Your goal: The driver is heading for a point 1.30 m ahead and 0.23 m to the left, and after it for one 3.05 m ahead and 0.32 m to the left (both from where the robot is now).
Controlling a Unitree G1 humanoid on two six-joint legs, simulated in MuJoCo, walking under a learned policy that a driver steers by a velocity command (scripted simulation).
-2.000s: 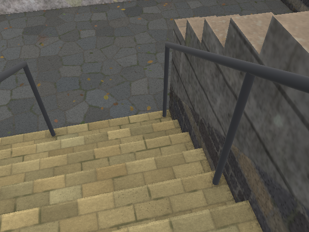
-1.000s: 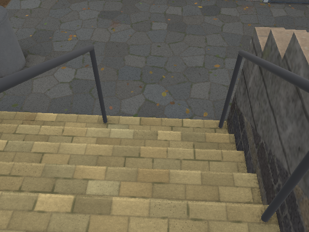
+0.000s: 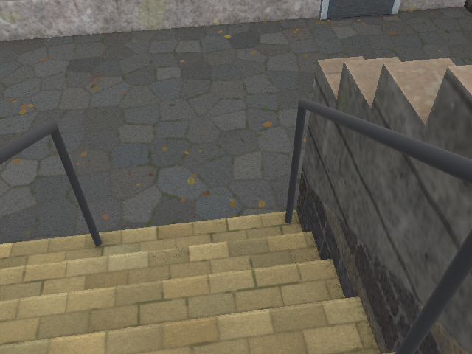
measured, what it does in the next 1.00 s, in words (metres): goes down, turning left: right foot 0.18 m lower, then left foot 0.18 m lower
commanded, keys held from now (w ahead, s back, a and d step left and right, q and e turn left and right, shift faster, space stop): w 0.16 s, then q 0.66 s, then no key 0.18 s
